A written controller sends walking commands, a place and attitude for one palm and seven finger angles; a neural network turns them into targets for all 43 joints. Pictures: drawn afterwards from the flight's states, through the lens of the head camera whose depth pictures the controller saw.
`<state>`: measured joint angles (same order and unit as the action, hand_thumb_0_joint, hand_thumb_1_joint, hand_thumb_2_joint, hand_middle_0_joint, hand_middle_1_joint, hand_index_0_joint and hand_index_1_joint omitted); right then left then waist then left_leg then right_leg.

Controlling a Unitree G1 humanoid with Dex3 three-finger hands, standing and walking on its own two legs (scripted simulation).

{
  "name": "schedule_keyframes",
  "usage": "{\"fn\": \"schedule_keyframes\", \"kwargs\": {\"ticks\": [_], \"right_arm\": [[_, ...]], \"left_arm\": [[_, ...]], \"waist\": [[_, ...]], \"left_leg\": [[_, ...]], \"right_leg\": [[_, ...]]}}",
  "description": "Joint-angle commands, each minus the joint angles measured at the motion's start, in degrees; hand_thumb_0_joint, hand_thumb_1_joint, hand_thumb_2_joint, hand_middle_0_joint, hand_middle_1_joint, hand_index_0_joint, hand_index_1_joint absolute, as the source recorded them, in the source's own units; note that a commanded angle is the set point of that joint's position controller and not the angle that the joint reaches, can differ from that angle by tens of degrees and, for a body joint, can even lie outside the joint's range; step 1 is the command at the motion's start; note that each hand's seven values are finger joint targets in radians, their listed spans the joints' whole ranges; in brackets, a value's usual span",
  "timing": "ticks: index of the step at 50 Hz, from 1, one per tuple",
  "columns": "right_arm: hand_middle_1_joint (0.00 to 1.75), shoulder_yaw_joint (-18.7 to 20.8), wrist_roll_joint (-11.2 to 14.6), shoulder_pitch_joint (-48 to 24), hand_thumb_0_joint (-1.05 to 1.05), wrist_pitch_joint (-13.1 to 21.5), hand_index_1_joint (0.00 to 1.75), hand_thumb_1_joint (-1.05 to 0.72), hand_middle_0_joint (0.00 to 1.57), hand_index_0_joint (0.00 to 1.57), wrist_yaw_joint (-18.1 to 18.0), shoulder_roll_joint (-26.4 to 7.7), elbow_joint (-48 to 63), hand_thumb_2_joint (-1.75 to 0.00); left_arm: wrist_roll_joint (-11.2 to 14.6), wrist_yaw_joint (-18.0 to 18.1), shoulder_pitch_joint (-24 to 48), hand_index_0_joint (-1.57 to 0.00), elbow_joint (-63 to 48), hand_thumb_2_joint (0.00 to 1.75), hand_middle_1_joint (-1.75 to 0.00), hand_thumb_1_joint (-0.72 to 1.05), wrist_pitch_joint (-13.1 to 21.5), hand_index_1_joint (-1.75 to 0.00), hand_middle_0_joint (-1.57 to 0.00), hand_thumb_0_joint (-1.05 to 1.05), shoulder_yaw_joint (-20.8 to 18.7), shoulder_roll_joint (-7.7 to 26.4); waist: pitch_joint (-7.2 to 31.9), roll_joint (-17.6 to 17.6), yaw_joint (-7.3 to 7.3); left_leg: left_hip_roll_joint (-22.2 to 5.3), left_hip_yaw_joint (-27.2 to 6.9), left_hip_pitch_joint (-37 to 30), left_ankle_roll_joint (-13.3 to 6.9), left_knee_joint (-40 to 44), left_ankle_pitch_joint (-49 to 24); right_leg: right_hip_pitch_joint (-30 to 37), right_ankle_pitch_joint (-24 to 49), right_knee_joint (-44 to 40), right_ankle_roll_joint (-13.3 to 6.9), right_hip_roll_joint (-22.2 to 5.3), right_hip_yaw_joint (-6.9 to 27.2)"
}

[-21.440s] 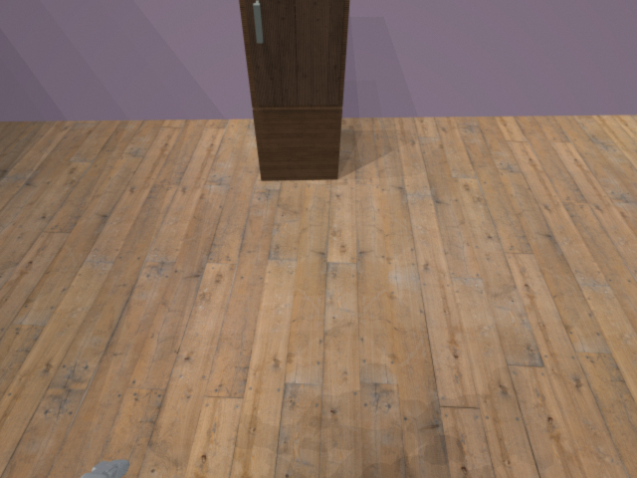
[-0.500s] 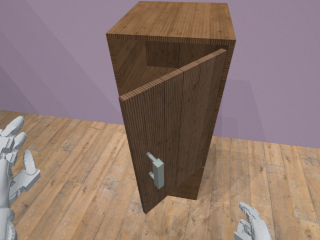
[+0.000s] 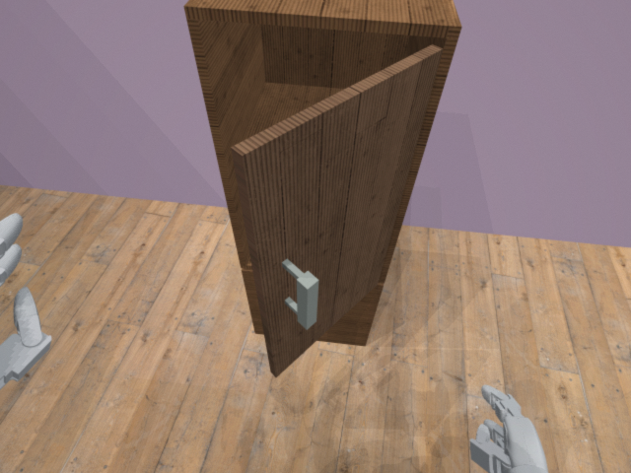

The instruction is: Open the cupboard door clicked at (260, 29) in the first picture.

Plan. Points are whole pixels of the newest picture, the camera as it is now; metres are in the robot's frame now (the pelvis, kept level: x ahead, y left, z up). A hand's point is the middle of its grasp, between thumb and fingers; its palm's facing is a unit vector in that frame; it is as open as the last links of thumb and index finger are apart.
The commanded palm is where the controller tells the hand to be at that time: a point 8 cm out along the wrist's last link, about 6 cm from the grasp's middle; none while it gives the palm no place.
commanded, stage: step back with the hand held close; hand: left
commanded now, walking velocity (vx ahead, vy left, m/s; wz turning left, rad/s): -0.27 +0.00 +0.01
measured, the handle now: (298, 294) +0.37 +0.05 -0.02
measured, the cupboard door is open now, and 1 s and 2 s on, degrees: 51 51 51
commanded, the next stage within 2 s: stop stepping back and stand still in 0.72 s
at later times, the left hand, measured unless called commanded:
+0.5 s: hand out of the picture +0.10 +0.29 +0.15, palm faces +0.50 -0.77 -0.40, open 7.4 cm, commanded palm +0.04 +0.32 +0.18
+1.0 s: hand out of the picture +0.03 +0.25 +0.17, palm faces +0.35 -0.81 -0.47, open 7.4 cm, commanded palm -0.03 +0.29 +0.18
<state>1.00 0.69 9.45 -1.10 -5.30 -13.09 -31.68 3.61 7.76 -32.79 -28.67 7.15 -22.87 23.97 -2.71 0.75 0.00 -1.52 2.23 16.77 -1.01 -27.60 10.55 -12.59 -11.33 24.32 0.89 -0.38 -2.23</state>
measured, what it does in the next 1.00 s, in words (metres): walks backwards: right foot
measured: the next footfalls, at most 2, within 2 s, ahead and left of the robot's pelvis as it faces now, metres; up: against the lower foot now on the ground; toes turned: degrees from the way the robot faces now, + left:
right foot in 0.80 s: -0.22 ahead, -0.10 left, +0.00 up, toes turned +1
left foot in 1.62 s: -0.12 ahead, +0.10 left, +0.00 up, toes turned -1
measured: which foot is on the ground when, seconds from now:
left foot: down 0.00-1.00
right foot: down 0.00-0.48, up 0.50-0.78, down 0.80-1.00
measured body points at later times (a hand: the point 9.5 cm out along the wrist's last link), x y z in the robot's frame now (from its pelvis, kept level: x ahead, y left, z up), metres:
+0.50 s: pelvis -0.08 +0.02 -0.02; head -0.07 +0.04 +0.43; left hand +0.07 +0.33 +0.18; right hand +0.10 -0.22 -0.09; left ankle +0.02 +0.10 -0.74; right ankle +0.00 -0.12 -0.73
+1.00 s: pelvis -0.18 +0.00 -0.01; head -0.19 +0.02 +0.44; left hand +0.01 +0.29 +0.19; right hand -0.04 -0.26 -0.09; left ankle -0.05 +0.09 -0.74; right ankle -0.27 -0.12 -0.74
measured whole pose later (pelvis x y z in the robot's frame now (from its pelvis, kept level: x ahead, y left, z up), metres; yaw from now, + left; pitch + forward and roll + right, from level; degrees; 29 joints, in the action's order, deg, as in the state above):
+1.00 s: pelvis -0.18 +0.00 -0.01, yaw -2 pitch +0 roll -2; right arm -0.4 -0.2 13.6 4.5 -4.9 -12.0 -37.1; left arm 4.5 7.5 -34.0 -29.7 11.7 -25.7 27.9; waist 2.0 -0.3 -2.4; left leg -1.1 0.5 25.1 -1.7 -29.8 4.3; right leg -4.3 -22.9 27.5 -0.8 3.0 -1.0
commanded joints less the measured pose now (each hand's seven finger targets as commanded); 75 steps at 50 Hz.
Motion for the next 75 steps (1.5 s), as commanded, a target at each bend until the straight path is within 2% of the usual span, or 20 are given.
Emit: {"fn": "schedule_keyframes", "kwargs": {"ticks": [1,12,17,19,22,24,25,27,36,39,42,46,51,54,57,61,67,71,73,75], "right_arm": [[0.3,2.13,0.04,-5.16,0.0,3.26,0.3,-0.9,0.2,0.2,-0.37,-7.18,9.56,-0.9],[0.3,2.37,-0.51,-3.89,0.0,7.77,0.3,-0.9,0.2,0.2,0.05,-7.53,9.31,-0.9],[0.3,2.52,-0.96,-1.51,0.0,7.99,0.3,-0.9,0.2,0.2,0.89,-5.95,5.85,-0.9],[0.3,2.23,-1.09,-1.56,0.0,7.5,0.3,-0.9,0.2,0.2,0.98,-5.38,4.39,-0.9],[0.3,1.77,-0.78,-3.87,0.0,7.4,0.3,-0.9,0.2,0.2,0.12,-6.48,5.3,-0.9],[0.3,1.98,-1.11,-5.56,0.0,8.54,0.3,-0.9,0.2,0.2,-0.32,-7.69,6.23,-0.9],[0.3,2.72,-1.68,-4.94,0.0,9.34,0.3,-0.9,0.2,0.2,-0.15,-6.89,6.08,-0.9],[0.3,3.35,-1.92,-4.35,0.0,10.36,0.3,-0.9,0.2,0.2,1.25,-5.72,4.74,-0.9],[0.3,2.2,-2.67,-2.97,0.0,10.1,0.3,-0.9,0.2,0.2,2.58,-5.59,1.73,-0.9],[0.3,1.53,-2.55,-4.19,0.0,7.87,0.3,-0.9,0.2,0.2,2.47,-4.82,2.68,-0.9],[0.3,2.02,-0.49,-5.64,0.0,8.66,0.3,-0.9,0.2,0.2,1.41,-5.52,4.35,-0.9],[0.3,0.25,-0.69,-4.33,0.0,7.62,0.3,-0.9,0.2,0.2,0.05,-5.64,4.49,-0.9],[0.3,0.75,-1.11,-3.84,0.0,10.09,0.3,-0.9,0.2,0.2,-0.62,-6.79,4.63,-0.9],[0.3,1.08,-1.17,-2.96,0.0,10.8,0.3,-0.9,0.2,0.2,-0.06,-5.89,4.89,-0.9],[0.3,1.9,-1.42,-1.67,0.0,10.8,0.3,-0.9,0.2,0.2,0.21,-6.2,2.92,-0.9],[0.3,1.79,-1.21,-1.04,0.0,11.1,0.3,-0.9,0.2,0.2,-0.51,-6.68,1.03,-0.9],[0.3,0.5,-1.6,-2.65,0.0,12.97,0.3,-0.9,0.2,0.2,-0.92,-5.88,2.51,-0.9],[0.3,0.72,-1.76,-2.24,0.0,12.8,0.3,-0.9,0.2,0.2,0.6,-4.43,3.84,-0.9],[0.3,1.42,-1.65,-1.91,0.0,11.67,0.3,-0.9,0.2,0.2,1.35,-4.27,3.79,-0.9],[0.3,1.31,-1.83,-1.26,0.0,10.19,0.3,-0.9,0.2,0.2,1.5,-4.34,2.0,-0.9]], "left_arm": [[-0.18,2.01,0.2,-0.2,-13.1,0.9,-0.3,0.9,4.52,-0.3,-0.2,0.0,-8.18,9.91],[-2.42,1.95,1.43,-0.2,-12.78,0.9,-0.3,0.9,7.92,-0.3,-0.2,0.0,-10.59,8.78],[-1.52,2.71,4.37,-0.2,-13.18,0.9,-0.3,0.9,8.01,-0.3,-0.2,0.0,-7.74,8.87],[-1.55,3.5,6.42,-0.2,-13.43,0.9,-0.3,0.9,7.51,-0.3,-0.2,0.0,-6.96,9.03],[-1.38,3.47,8.3,-0.2,-15.03,0.9,-0.3,0.9,7.61,-0.3,-0.2,0.0,-8.21,10.68],[-2.29,3.18,7.16,-0.2,-16.59,0.9,-0.3,0.9,9.02,-0.3,-0.2,0.0,-10.48,10.54],[-2.69,2.93,8.1,-0.2,-17.31,0.9,-0.3,0.9,9.44,-0.3,-0.2,0.0,-11.64,11.13],[-2.06,2.85,5.75,-0.2,-15.17,0.9,-0.3,0.9,9.26,-0.3,-0.2,0.0,-10.97,9.85],[0.74,1.99,3.4,-0.2,-16.67,0.9,-0.3,0.9,8.68,-0.3,-0.2,0.0,-7.45,9.93],[1.14,1.34,4.14,-0.2,-17.13,0.9,-0.3,0.9,10.11,-0.3,-0.2,0.0,-10.57,14.28],[0.98,1.38,2.4,-0.2,-14.69,0.9,-0.3,0.9,8.92,-0.3,-0.2,0.0,-11.15,14.7],[1.48,1.45,-0.53,-0.2,-10.98,0.9,-0.3,0.9,6.27,-0.3,-0.2,0.0,-11.04,12.84],[0.28,1.68,1.39,-0.2,-9.65,0.9,-0.3,0.9,7.02,-0.3,-0.2,0.0,-8.84,10.83],[-0.04,1.59,-0.06,-0.2,-12.68,0.9,-0.3,0.9,7.02,-0.3,-0.2,0.0,-8.23,11.12],[0.0,2.14,-0.2,-0.2,-13.41,0.9,-0.3,0.9,6.85,-0.3,-0.2,0.0,-8.11,11.23],[-0.94,2.53,9.2,-0.2,-9.59,0.9,-0.3,0.9,6.47,-0.3,-0.2,0.0,-6.15,10.09],[-1.88,2.05,12.18,-0.2,-10.3,0.9,-0.3,0.9,8.25,-0.3,-0.2,0.0,-6.8,9.45],[-1.23,1.42,2.01,-0.2,-11.29,0.9,-0.3,0.9,7.49,-0.3,-0.2,0.0,-7.37,9.15],[-0.78,1.34,-2.1,-0.2,-11.3,0.9,-0.3,0.9,6.94,-0.3,-0.2,0.0,-9.08,10.59],[-0.39,1.66,-1.38,-0.2,-10.04,0.9,-0.3,0.9,5.66,-0.3,-0.2,0.0,-8.02,8.89]], "waist": [[9.7,4.63,0.39],[5.99,8.52,0.36],[5.79,-8.26,-0.82],[6.99,-9.37,-1.46],[2.66,1.17,-1.05],[6.56,19.57,0.06],[8.22,18.69,-0.08],[8.59,8.12,0.16],[15.09,12.86,0.12],[14.95,3.37,-0.39],[11.62,-10.16,-0.31],[7.64,3.53,-1.33],[3.48,12.02,-0.53],[7.06,6.65,-0.44],[6.64,-3.38,-1.04],[-0.97,-0.78,-2.32],[-0.59,17.45,-0.24],[7.68,8.37,0.71],[9.37,-3.86,-0.01],[5.27,-7.95,-0.66]], "left_leg": [[-3.43,-4.14,1.65,-0.81,5.57,-4.85],[-8.55,-11.66,26.22,-5.27,12.17,27.94],[2.31,-1.66,1.09,1.42,-15.67,12.52],[2.37,-1.67,-3.35,1.45,-18.16,9.03],[-1.91,-6.96,1.77,-0.5,2.71,11.25],[-15.09,-23.46,22.4,-5.74,22.32,34.68],[-18.46,-27.05,24.96,-8.28,25.36,35.59],[-17.14,-22.4,13.49,-9.07,17.95,21.08],[-10.89,-9.32,-8.24,-0.33,15.15,-0.57],[-5.8,-2.32,-12.4,2.38,0.56,-7.74],[1.04,-0.02,-10.45,2.54,-13.1,0.89],[-1.9,-4.21,-8.68,1.01,-0.68,-11.97],[-4.95,-13.61,3.37,1.12,20.21,25.0],[-1.08,-7.13,-0.35,2.24,12.42,15.47],[1.99,-2.84,-10.41,2.4,-9.75,2.67],[0.56,-4.59,-8.17,1.93,-9.38,3.13],[-8.4,-23.4,7.7,-1.11,25.47,35.13],[-3.46,-10.93,6.06,0.95,17.01,20.39],[2.34,-2.92,-3.93,2.71,-3.38,7.94],[1.53,-4.06,-0.31,2.31,-16.42,2.58]], "right_leg": [[4.71,8.43,0.22,0.05,-1.39,2.22],[14.08,-0.61,13.22,0.31,3.05,3.72],[-16.94,-18.34,-10.47,-6.46,-10.66,18.16],[-18.91,-10.98,-9.77,-7.05,-12.35,15.55],[-15.0,-10.06,-1.39,-1.58,-3.11,7.18],[5.86,-10.13,24.06,0.86,5.95,1.68],[7.9,-12.02,36.24,0.68,7.03,3.31],[-2.99,-15.44,39.53,-0.22,5.45,5.82],[0.76,-12.68,-2.86,-2.92,4.24,-0.31],[-5.42,2.48,-9.93,-5.68,-5.14,8.18],[-12.06,12.86,-8.56,-3.88,-9.27,7.05],[-7.51,5.26,-2.43,-0.99,-1.82,1.93],[1.47,-18.82,-1.93,-2.06,5.01,-1.39],[2.09,-18.06,-6.65,-3.39,2.81,-0.41],[-14.23,-21.4,-14.59,-7.3,-7.45,9.62],[-17.85,-18.52,-10.56,-6.11,-6.38,7.48],[2.4,-17.36,10.51,-1.57,6.04,0.45],[10.98,-14.45,-2.18,-3.31,3.71,1.19],[-2.83,-20.9,-13.53,-6.43,-5.45,11.67],[-10.19,-17.13,-15.03,-10.35,-12.72,18.56]]}}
